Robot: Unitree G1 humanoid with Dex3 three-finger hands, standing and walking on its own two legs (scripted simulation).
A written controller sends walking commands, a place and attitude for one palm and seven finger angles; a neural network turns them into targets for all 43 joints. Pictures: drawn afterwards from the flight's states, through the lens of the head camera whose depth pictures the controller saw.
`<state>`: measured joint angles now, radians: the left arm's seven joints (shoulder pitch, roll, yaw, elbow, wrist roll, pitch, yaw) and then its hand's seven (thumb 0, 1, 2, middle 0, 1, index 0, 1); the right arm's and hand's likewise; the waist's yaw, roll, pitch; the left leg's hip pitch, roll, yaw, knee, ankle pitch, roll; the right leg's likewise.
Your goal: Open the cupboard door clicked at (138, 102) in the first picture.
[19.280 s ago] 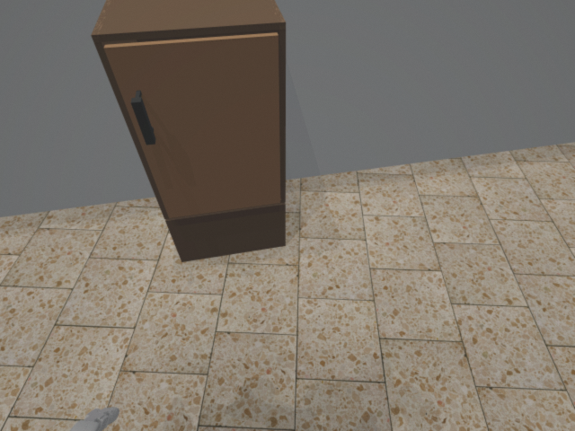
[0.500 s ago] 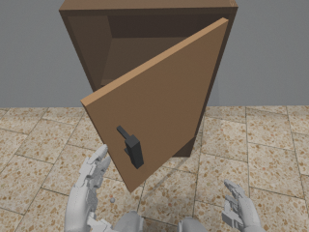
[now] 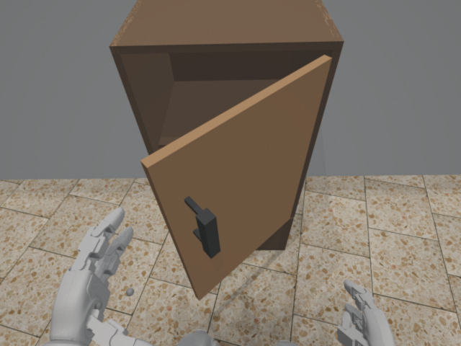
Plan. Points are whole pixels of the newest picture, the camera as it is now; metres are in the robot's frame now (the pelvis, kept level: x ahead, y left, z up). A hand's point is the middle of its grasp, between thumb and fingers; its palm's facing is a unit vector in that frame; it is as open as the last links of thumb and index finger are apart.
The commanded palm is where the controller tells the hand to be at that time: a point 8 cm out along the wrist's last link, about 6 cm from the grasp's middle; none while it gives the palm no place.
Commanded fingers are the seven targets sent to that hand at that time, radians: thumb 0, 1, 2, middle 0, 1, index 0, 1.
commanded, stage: draw the hand back to the body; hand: left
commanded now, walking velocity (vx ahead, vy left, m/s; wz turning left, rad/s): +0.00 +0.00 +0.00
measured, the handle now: (201, 227) +0.32 +0.08 +0.04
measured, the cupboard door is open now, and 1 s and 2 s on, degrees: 42 42 42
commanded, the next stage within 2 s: step back with the hand held close in 1.26 s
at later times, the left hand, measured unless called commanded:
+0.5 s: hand (45, 259) +0.20 +0.24 +0.16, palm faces +0.22 -0.91 -0.37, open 13.6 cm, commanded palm +0.16 +0.29 +0.19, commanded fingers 0.00 0.27 0.63 -0.18 -0.30 -0.18 -0.30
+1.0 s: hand out of the picture +0.23 +0.29 +0.25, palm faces +0.44 -0.80 -0.40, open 8.0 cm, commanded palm +0.18 +0.32 +0.25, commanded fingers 0.00 0.90 0.90 -0.20 -0.30 -0.20 -0.30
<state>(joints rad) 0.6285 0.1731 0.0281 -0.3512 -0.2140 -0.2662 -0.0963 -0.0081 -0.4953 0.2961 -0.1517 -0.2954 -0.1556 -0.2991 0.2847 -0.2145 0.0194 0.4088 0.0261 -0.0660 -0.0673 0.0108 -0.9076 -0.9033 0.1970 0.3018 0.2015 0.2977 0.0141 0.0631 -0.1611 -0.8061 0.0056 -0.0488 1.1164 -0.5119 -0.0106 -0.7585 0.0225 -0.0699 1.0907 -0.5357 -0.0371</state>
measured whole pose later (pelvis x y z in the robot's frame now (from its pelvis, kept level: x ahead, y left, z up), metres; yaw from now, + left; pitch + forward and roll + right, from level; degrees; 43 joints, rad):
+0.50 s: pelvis +0.02 +0.04 +0.05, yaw -1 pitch +2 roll -2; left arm 0.63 0.32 0.09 -0.49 -0.02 -0.01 0.12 0.00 -0.05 0.48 -0.17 -0.30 -0.18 -0.30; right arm 0.28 -0.20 0.08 0.47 0.01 -0.09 -0.11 0.01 -0.91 -0.90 0.20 0.30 0.20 0.30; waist 0.05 0.06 -0.09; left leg -0.42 -0.02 0.00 0.79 -0.41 0.05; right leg -0.37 -0.01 -0.01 0.73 -0.40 0.02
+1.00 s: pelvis +0.03 +0.03 +0.08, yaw -2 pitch -4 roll -1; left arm 0.45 0.36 0.35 -0.45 -0.06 -0.05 0.13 0.01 0.78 0.84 -0.20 -0.30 -0.21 -0.30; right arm 0.21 -0.24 0.04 0.61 0.00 -0.11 -0.08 0.01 -0.91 -0.90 0.20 0.30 0.20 0.30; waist 0.07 0.05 0.02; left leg -0.13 -0.02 0.02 0.48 -0.28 0.03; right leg -0.09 0.00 0.00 0.43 -0.28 0.01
